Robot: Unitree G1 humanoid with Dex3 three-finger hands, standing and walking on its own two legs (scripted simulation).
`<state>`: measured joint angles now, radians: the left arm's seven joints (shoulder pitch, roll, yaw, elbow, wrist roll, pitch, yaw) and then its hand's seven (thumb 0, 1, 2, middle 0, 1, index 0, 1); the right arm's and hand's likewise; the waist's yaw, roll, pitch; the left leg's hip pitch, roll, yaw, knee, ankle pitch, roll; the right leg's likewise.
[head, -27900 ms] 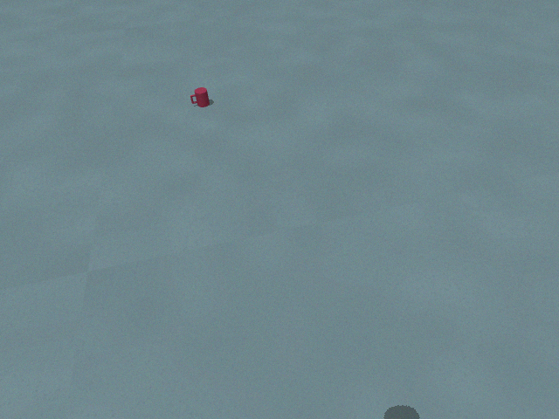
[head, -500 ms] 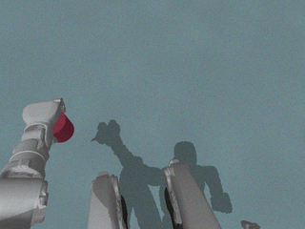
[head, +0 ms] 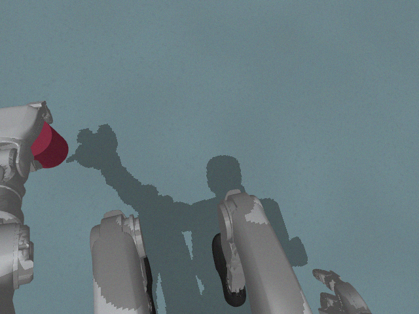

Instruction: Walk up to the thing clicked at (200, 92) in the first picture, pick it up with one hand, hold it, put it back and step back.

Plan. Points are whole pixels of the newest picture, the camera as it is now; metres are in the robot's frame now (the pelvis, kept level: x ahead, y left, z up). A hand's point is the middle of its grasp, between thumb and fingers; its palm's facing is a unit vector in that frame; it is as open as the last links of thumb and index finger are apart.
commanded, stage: crouch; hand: left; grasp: from above
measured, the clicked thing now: (30, 146) +0.47 +0.31 -0.20
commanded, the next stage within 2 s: lower in 0.64 s
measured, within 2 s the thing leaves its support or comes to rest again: neither
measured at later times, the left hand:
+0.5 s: hand (39, 142) +0.48 +0.30 -0.22, palm faces -0.46 -0.03 -0.89, open 10.9 cm
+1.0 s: hand (47, 147) +0.49 +0.30 -0.27, palm faces -0.50 -0.04 -0.86, open 10.9 cm
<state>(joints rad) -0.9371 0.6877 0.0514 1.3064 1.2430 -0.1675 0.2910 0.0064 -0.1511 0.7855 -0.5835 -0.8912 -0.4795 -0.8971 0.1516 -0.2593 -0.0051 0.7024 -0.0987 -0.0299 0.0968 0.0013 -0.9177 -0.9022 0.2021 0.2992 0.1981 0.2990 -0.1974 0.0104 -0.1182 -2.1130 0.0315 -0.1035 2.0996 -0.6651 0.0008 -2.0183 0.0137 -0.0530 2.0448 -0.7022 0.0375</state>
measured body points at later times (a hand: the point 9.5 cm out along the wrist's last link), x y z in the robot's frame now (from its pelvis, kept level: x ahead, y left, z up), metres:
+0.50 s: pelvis -0.01 +0.00 -0.07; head +0.24 +0.06 +0.30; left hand +0.50 +0.30 -0.17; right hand +0.01 -0.27 -0.17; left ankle +0.07 +0.12 -0.39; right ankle +0.08 -0.13 -0.39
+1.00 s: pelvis -0.01 +0.00 -0.09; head +0.26 +0.07 +0.26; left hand +0.51 +0.30 -0.22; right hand +0.02 -0.28 -0.18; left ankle +0.07 +0.12 -0.39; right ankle +0.08 -0.13 -0.39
